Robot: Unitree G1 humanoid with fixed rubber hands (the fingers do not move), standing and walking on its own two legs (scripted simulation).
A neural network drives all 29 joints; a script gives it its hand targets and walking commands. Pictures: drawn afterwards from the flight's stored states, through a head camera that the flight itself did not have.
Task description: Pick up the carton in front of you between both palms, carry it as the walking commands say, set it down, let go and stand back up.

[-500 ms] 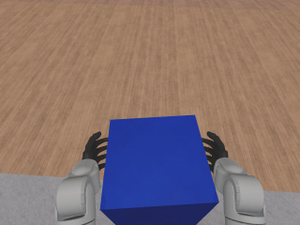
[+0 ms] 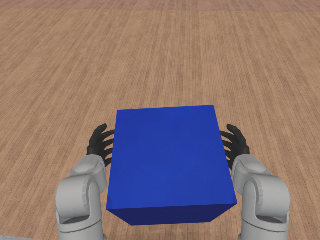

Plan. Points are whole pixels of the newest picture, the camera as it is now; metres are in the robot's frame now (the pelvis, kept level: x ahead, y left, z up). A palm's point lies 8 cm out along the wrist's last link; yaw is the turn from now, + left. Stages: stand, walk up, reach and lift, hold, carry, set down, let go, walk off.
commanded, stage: carry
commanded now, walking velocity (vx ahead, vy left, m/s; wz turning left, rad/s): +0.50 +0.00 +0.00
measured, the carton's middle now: (168, 171) +0.29 +0.00 +0.05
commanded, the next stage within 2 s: none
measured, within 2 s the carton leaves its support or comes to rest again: neither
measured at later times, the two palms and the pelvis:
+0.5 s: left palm (114, 45) +0.71 +0.17 +0.16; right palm (200, 46) +0.70 -0.13 +0.16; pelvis +0.31 +0.02 +0.00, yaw +1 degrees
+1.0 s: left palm (120, 11) +1.04 +0.19 +0.17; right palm (185, 11) +1.03 -0.11 +0.17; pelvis +0.64 +0.04 +0.01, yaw -1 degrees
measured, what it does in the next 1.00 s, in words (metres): walks ahead: left foot, then right foot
